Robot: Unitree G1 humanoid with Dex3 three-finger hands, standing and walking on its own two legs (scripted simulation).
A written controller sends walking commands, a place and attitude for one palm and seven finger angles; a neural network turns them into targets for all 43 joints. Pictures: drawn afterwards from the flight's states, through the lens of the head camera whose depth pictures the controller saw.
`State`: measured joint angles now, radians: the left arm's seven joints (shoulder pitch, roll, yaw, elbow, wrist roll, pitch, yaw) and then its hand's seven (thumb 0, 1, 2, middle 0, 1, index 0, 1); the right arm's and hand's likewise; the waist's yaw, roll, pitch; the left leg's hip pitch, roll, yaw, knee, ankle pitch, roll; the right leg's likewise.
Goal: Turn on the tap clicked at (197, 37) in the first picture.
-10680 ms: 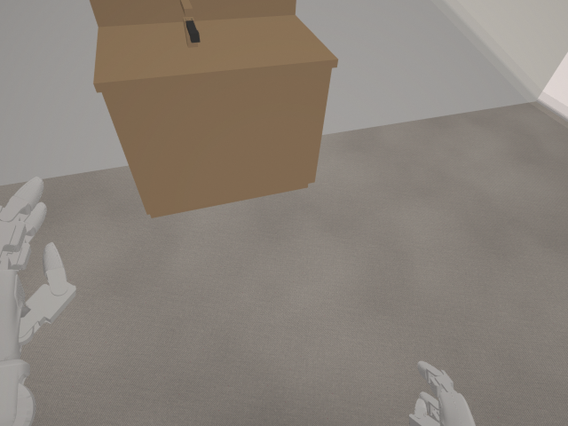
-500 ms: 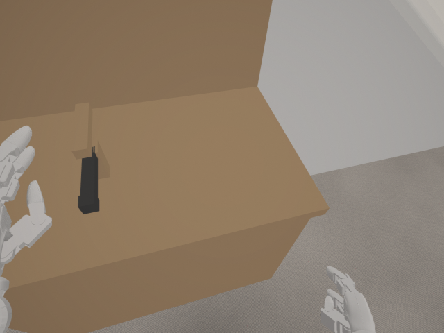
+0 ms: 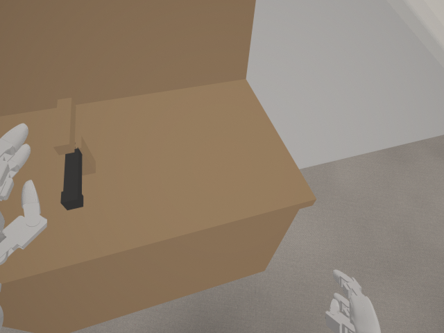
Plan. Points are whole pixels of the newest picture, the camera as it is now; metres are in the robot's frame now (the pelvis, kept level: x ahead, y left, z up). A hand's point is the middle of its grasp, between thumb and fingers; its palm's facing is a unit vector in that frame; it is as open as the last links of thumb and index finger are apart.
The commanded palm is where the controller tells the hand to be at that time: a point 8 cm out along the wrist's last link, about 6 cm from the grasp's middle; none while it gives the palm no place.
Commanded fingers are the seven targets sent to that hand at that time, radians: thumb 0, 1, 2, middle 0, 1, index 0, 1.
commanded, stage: shuffle to correct the standing spot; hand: left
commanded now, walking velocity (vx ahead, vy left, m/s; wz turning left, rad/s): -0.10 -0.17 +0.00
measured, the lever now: (72, 199) +0.32 +0.30 +0.03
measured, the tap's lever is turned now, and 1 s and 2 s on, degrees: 0 0 0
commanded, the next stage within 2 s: come to a stop and stand still in 1.80 s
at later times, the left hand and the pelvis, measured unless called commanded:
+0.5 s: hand (31, 219) +0.22 +0.26 +0.16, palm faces +0.34 -0.84 -0.41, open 7.5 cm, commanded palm +0.16 +0.29 +0.18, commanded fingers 0.00 0.90 0.90 -0.20 -0.30 -0.20 -0.30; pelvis +0.00 +0.01 +0.00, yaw +1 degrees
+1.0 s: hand (54, 216) +0.22 +0.22 +0.17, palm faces +0.32 -0.83 -0.46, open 7.4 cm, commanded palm +0.16 +0.27 +0.18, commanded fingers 0.00 0.90 0.90 -0.20 -0.30 -0.20 -0.30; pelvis +0.00 -0.01 -0.01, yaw +1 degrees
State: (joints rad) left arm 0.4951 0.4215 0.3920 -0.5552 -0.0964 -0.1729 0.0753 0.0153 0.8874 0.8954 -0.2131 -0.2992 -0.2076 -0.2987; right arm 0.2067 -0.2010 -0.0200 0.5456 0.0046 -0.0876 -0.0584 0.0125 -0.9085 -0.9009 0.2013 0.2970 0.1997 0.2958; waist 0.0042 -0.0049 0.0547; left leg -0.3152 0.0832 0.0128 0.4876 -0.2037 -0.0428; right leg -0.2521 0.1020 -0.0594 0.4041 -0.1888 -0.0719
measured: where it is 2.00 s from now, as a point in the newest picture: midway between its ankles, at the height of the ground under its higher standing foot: outside the picture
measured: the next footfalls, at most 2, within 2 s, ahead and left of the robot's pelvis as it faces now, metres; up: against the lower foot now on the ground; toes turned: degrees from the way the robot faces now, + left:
right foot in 1.98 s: +0.06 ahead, -0.15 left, +0.00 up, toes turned +2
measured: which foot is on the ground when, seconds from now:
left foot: down 0.00-1.00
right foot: down 0.00-1.00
